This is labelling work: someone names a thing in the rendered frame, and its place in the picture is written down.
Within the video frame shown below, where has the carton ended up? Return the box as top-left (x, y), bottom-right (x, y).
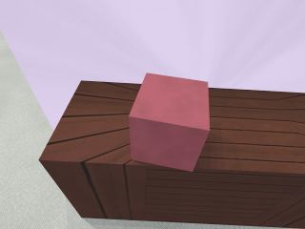
top-left (129, 73), bottom-right (210, 172)

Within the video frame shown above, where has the pedestal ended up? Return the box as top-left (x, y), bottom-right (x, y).
top-left (38, 80), bottom-right (305, 229)

